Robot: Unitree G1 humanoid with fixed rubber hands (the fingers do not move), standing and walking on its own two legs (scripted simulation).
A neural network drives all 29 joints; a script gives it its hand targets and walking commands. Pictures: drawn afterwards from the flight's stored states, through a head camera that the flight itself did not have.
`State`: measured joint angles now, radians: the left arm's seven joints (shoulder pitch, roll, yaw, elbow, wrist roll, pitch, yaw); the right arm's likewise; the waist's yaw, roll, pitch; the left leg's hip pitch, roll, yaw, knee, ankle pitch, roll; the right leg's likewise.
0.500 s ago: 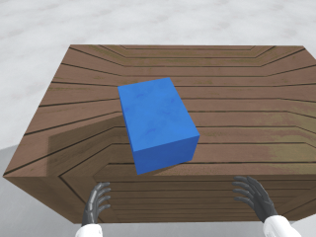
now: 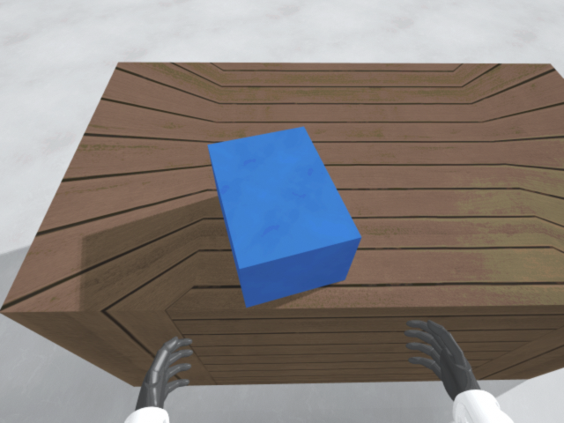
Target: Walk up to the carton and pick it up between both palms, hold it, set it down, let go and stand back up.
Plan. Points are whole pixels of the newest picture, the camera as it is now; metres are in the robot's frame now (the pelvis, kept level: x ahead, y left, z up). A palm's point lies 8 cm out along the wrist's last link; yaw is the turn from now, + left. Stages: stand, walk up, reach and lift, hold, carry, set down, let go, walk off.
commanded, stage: set down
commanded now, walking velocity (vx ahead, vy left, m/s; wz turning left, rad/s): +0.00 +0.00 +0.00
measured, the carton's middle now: (276, 212) +0.46 +0.03 -0.03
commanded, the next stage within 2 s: let go in 0.78 s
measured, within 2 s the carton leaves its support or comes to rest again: neither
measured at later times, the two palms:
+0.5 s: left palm (152, 399) +0.17 +0.20 -0.07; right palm (447, 396) +0.17 -0.21 -0.07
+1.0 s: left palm (153, 394) +0.17 +0.20 -0.08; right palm (446, 400) +0.17 -0.21 -0.08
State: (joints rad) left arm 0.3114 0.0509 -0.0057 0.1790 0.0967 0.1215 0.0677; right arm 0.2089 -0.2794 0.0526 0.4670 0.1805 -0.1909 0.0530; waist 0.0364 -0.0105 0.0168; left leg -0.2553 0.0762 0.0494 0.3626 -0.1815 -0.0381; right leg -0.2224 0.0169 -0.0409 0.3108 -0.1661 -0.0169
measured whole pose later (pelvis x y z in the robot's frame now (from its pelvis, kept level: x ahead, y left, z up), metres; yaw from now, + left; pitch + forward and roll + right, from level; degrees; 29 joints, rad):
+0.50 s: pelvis +0.00 +0.00 +0.00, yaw +0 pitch +5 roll -1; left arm 0.23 0.10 0.01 0.35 0.08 0.12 0.00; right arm 0.21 -0.22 0.05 0.59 0.09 -0.23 0.00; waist 0.04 -0.01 0.02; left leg -0.25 0.08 0.05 0.36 -0.19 -0.04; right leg -0.22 0.02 -0.04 0.31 -0.17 -0.02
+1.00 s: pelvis +0.01 +0.00 +0.00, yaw +0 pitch +5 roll -1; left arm 0.21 0.12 0.01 0.38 0.08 0.11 -0.01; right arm 0.21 -0.21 0.05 0.64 0.08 -0.27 -0.01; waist 0.03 -0.01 0.03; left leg -0.25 0.08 0.05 0.36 -0.19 -0.04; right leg -0.22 0.02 -0.04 0.31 -0.18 -0.02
